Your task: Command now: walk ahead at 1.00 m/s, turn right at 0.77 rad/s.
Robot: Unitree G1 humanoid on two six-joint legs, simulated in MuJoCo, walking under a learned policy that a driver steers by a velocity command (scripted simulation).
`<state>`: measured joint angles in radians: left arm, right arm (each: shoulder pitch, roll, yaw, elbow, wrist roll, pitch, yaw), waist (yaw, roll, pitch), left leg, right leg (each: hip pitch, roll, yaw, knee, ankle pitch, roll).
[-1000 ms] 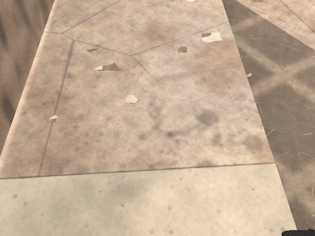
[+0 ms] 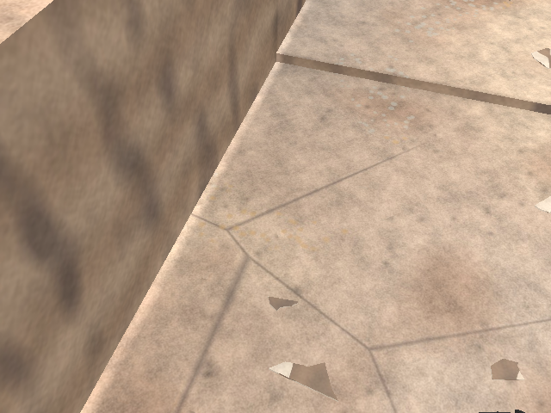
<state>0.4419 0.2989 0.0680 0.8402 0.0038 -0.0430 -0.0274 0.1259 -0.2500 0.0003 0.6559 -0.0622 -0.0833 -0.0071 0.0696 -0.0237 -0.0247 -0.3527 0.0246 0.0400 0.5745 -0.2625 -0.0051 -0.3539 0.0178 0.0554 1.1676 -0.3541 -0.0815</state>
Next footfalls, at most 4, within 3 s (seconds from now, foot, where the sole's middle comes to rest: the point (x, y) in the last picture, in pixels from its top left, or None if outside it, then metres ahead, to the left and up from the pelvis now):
0.32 right None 0.46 -0.12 -0.77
0.74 left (364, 271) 0.92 -0.17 -0.77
1.14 right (486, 231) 1.10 -0.55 -0.77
1.56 left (426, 167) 1.37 -0.40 -0.77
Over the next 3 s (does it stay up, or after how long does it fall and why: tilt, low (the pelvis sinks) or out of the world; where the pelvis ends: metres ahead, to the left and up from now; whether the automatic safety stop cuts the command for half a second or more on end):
stays up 1.56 -0.66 0.00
